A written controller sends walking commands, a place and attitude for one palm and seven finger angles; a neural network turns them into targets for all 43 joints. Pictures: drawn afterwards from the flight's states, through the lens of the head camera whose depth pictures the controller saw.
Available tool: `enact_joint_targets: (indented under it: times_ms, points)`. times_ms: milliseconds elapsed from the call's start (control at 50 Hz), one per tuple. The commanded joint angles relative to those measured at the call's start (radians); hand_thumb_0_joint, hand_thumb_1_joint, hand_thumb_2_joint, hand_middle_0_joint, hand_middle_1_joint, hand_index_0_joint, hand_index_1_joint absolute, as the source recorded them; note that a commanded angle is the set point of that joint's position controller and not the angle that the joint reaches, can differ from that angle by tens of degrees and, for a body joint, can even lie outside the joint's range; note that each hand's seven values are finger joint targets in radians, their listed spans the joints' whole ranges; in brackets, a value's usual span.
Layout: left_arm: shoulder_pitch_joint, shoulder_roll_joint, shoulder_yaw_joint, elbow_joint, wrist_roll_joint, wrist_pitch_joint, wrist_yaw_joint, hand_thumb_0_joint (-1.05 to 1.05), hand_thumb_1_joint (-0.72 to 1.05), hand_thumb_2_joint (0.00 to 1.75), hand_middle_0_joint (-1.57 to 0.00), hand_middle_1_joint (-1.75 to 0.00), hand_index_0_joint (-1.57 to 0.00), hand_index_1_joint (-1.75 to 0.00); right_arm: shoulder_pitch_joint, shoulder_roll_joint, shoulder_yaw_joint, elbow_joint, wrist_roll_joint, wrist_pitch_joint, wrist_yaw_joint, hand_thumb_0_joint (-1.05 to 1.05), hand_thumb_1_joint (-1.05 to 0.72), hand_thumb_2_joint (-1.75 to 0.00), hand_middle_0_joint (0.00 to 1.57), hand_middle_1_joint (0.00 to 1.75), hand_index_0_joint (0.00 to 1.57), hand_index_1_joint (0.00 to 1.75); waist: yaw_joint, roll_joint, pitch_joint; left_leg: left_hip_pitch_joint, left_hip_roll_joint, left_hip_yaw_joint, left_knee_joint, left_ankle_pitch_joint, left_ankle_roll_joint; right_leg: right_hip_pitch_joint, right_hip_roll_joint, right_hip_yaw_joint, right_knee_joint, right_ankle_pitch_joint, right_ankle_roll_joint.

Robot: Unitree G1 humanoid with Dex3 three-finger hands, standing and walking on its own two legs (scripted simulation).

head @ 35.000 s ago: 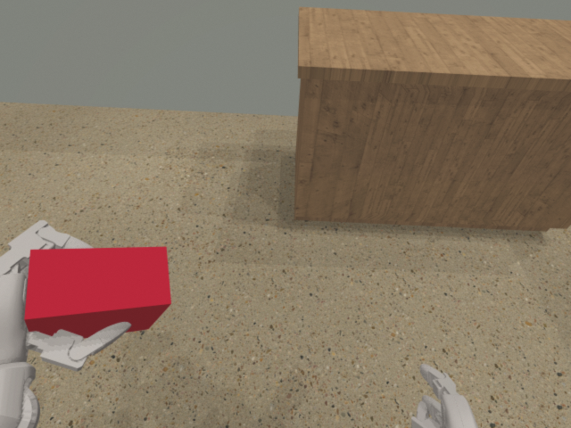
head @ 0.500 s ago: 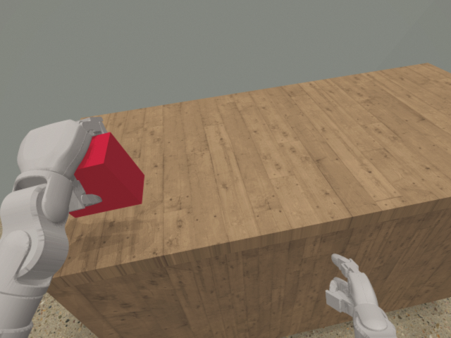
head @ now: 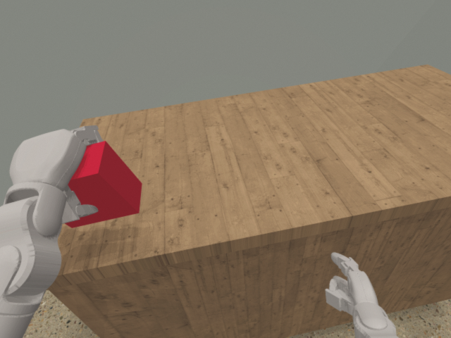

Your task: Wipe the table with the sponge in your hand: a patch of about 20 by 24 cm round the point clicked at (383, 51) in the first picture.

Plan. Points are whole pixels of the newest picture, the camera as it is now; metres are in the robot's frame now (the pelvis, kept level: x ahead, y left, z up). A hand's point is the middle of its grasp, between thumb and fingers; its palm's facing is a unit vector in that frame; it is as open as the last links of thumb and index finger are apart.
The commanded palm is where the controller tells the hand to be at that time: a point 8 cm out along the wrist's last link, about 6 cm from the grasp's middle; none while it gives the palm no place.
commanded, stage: bring the sponge back beside the body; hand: left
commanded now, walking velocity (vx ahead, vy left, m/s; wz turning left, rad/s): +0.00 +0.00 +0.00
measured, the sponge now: (94, 193) +0.25 +0.27 +0.18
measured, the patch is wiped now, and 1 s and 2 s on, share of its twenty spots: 1.00 1.00 1.00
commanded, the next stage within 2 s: step back with the hand held close in 1.26 s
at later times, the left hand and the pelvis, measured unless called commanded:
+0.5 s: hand (69, 195) +0.22 +0.28 +0.21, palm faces +0.25 -0.11 -0.96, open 10.1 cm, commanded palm +0.17 +0.28 +0.28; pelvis -0.01 +0.00 +0.00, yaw +0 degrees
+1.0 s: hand (54, 214) +0.19 +0.29 +0.20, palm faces +0.25 -0.11 -0.96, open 10.1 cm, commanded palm +0.14 +0.28 +0.28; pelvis -0.01 +0.01 +0.00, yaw +0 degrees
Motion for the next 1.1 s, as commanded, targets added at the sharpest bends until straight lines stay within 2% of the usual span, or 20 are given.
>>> enact_joint_targets:
  times_ms: [0,40,80,160,180,340,380,460,480,540,580,640,680,840,900,960,980,1000,1040,1080]
  points:
    - [-0.283,0.227,0.158,-0.211,0.031,-0.019,0.044,0.0,0.1,1.3,-1.2,-1.6,-1.2,-1.6,-0.288,-0.074,-0.032,-0.225,-0.005,-0.076,-0.004,0.0,-0.9,-0.9,0.2,0.3,0.2,0.3,0.007,-0.054,-0.17,0.125,-0.039,-0.022,-0.047,0.051,0.035,-0.067,-0.009,0.079,-0.128,0.05,-0.04]
    - [-0.254,0.241,0.172,-0.173,0.033,-0.024,0.049,0.0,0.1,1.3,-1.2,-1.6,-1.2,-1.6,-0.274,-0.08,-0.036,-0.206,-0.01,-0.075,-0.008,0.0,-0.9,-0.9,0.2,0.3,0.2,0.3,0.004,-0.07,-0.136,0.123,-0.037,-0.021,-0.048,0.039,0.036,-0.086,-0.006,0.077,-0.137,0.039,-0.038]
    - [-0.283,0.269,0.192,-0.218,0.032,-0.029,0.052,0.0,0.1,1.3,-1.2,-1.6,-1.2,-1.6,-0.293,-0.08,-0.036,-0.212,-0.004,-0.082,-0.01,0.0,-0.9,-0.9,0.2,0.3,0.2,0.3,0.0,-0.02,-0.134,0.123,-0.036,-0.028,-0.056,0.007,0.032,-0.085,0.0,0.112,-0.139,0.006,-0.047]
    - [-0.263,0.259,0.184,-0.172,0.035,-0.036,0.058,0.0,0.1,1.3,-1.2,-1.6,-1.2,-1.6,-0.276,-0.078,-0.037,-0.2,-0.011,-0.08,-0.015,0.0,-0.9,-0.9,0.2,0.3,0.2,0.3,0.006,-0.058,-0.13,0.121,-0.04,-0.024,-0.051,0.016,0.033,-0.09,-0.007,0.088,-0.145,0.003,-0.038]
    - [-0.266,0.287,0.212,-0.201,0.035,-0.038,0.06,0.0,0.1,1.3,-1.2,-1.6,-1.2,-1.6,-0.291,-0.079,-0.038,-0.206,-0.007,-0.089,-0.015,0.0,-0.9,-0.9,0.2,0.3,0.2,0.3,0.006,-0.027,-0.135,0.124,-0.036,-0.031,-0.052,0.001,0.03,-0.084,-0.001,0.124,-0.145,-0.011,-0.049]
    - [-0.178,0.235,0.184,-0.198,0.023,-0.044,0.055,0.0,0.1,1.3,-1.2,-1.6,-1.2,-1.6,-0.277,-0.075,-0.034,-0.207,-0.015,-0.091,-0.012,0.0,-0.9,-0.9,0.2,0.3,0.2,0.3,0.013,-0.044,-0.126,0.114,-0.036,-0.025,-0.056,0.008,0.031,-0.084,-0.005,0.075,-0.139,0.002,-0.038]
    - [-0.177,0.271,0.22,-0.229,0.021,-0.046,0.058,0.0,0.1,1.3,-1.2,-1.6,-1.2,-1.6,-0.287,-0.077,-0.036,-0.214,-0.009,-0.096,-0.013,0.0,-0.9,-0.9,0.2,0.3,0.2,0.3,0.009,-0.027,-0.121,0.108,-0.032,-0.034,-0.064,-0.019,0.028,-0.08,0.001,0.109,-0.138,-0.017,-0.045]
    - [-0.148,0.26,0.214,-0.224,0.016,-0.053,0.062,0.0,0.1,1.3,-1.2,-1.6,-1.2,-1.6,-0.272,-0.078,-0.037,-0.209,-0.018,-0.088,-0.015,0.0,-0.9,-0.9,0.2,0.3,0.2,0.3,0.014,-0.056,-0.118,0.112,-0.036,-0.025,-0.05,-0.006,0.031,-0.092,-0.007,0.088,-0.144,-0.013,-0.036]
    - [-0.158,0.278,0.23,-0.256,0.019,-0.052,0.064,0.0,0.1,1.3,-1.2,-1.6,-1.2,-1.6,-0.284,-0.077,-0.037,-0.214,-0.01,-0.097,-0.014,0.0,-0.9,-0.9,0.2,0.3,0.2,0.3,0.007,-0.015,-0.113,0.111,-0.032,-0.032,-0.059,-0.03,0.027,-0.092,0.003,0.113,-0.142,-0.034,-0.044]
    - [-0.112,0.244,0.212,-0.258,0.018,-0.057,0.069,0.0,0.1,1.3,-1.2,-1.6,-1.2,-1.6,-0.266,-0.075,-0.038,-0.21,-0.02,-0.095,-0.013,0.0,-0.9,-0.9,0.2,0.3,0.2,0.3,0.019,-0.036,-0.126,0.121,-0.035,-0.028,-0.057,0.012,0.031,-0.08,0.0,0.072,-0.133,0.009,-0.039]
    - [-0.113,0.27,0.238,-0.299,0.012,-0.057,0.072,0.0,0.1,1.3,-1.2,-1.6,-1.2,-1.6,-0.284,-0.074,-0.038,-0.218,-0.012,-0.101,-0.011,0.0,-0.9,-0.9,0.2,0.3,0.2,0.3,0.014,-0.001,-0.121,0.119,-0.03,-0.038,-0.065,-0.012,0.028,-0.077,0.008,0.103,-0.132,-0.006,-0.046]
    - [-0.054,0.239,0.222,-0.262,0.006,-0.058,0.075,0.0,0.1,1.3,-1.2,-1.6,-1.2,-1.6,-0.264,-0.074,-0.038,-0.212,-0.02,-0.096,-0.014,0.0,-0.9,-0.9,0.2,0.3,0.2,0.3,0.019,-0.06,-0.099,0.115,-0.032,-0.027,-0.057,-0.007,0.03,-0.095,0.0,0.072,-0.141,-0.012,-0.035]
    - [-0.066,0.265,0.248,-0.309,0.001,-0.06,0.078,0.0,0.1,1.3,-1.2,-1.6,-1.2,-1.6,-0.28,-0.075,-0.04,-0.22,-0.011,-0.101,-0.014,0.0,-0.9,-0.9,0.2,0.3,0.2,0.3,0.012,-0.009,-0.104,0.112,-0.028,-0.036,-0.066,-0.034,0.025,-0.083,0.008,0.106,-0.136,-0.023,-0.043]
    - [0.035,0.248,0.25,-0.325,-0.008,-0.067,0.086,0.0,0.1,1.3,-1.2,-1.6,-1.2,-1.6,-0.253,-0.076,-0.04,-0.221,-0.023,-0.101,-0.016,0.0,-0.9,-0.9,0.2,0.3,0.2,0.3,0.022,-0.044,-0.1,0.115,-0.03,-0.03,-0.054,0.001,0.03,-0.083,0.0,0.066,-0.134,0.002,-0.033]
    - [-0.016,0.257,0.249,-0.37,-0.005,-0.071,0.089,0.0,0.1,1.3,-1.2,-1.6,-1.2,-1.6,-0.264,-0.071,-0.037,-0.23,-0.02,-0.108,-0.017,0.0,-0.9,-0.9,0.2,0.3,0.2,0.3,0.019,-0.007,-0.106,0.109,-0.033,-0.035,-0.055,-0.03,0.028,-0.083,-0.001,0.08,-0.134,-0.025,-0.036]
    - [0.001,0.26,0.251,-0.309,-0.002,-0.076,0.092,0.0,0.1,1.3,-1.2,-1.6,-1.2,-1.6,-0.249,-0.078,-0.043,-0.211,-0.025,-0.105,-0.023,0.0,-0.9,-0.9,0.2,0.3,0.2,0.3,0.017,-0.043,-0.087,0.115,-0.032,-0.031,-0.055,-0.027,0.029,-0.094,-0.001,0.075,-0.143,-0.026,-0.032]
    - [-0.026,0.272,0.255,-0.349,0.001,-0.074,0.092,0.0,0.1,1.3,-1.2,-1.6,-1.2,-1.6,-0.274,-0.076,-0.042,-0.219,-0.015,-0.115,-0.022,0.0,-0.9,-0.9,0.2,0.3,0.2,0.3,0.01,0.016,-0.086,0.119,-0.03,-0.038,-0.059,-0.046,0.027,-0.091,0.009,0.109,-0.141,-0.034,-0.042]
    - [-0.049,0.26,0.244,-0.353,0.0,-0.075,0.094,0.0,0.1,1.3,-1.2,-1.6,-1.2,-1.6,-0.261,-0.07,-0.038,-0.226,-0.02,-0.115,-0.023,0.0,-0.9,-0.9,0.2,0.3,0.2,0.3,0.02,0.021,-0.101,0.11,-0.035,-0.039,-0.058,-0.032,0.027,-0.078,0.0,0.084,-0.134,-0.023,-0.041]
    - [0.009,0.243,0.236,-0.292,-0.003,-0.075,0.09,0.0,0.1,1.3,-1.2,-1.6,-1.2,-1.6,-0.251,-0.076,-0.042,-0.211,-0.023,-0.111,-0.024,0.0,-0.9,-0.9,0.2,0.3,0.2,0.3,0.017,-0.053,-0.078,0.114,-0.032,-0.034,-0.058,-0.026,0.029,-0.092,0.0,0.072,-0.146,-0.027,-0.033]
    - [-0.02,0.264,0.25,-0.338,-0.004,-0.076,0.088,0.0,0.1,1.3,-1.2,-1.6,-1.2,-1.6,-0.274,-0.074,-0.041,-0.219,-0.013,-0.117,-0.023,0.0,-0.9,-0.9,0.2,0.3,0.2,0.3,0.009,-0.006,-0.076,0.113,-0.03,-0.042,-0.069,-0.053,0.027,-0.088,0.01,0.1,-0.142,-0.038,-0.039]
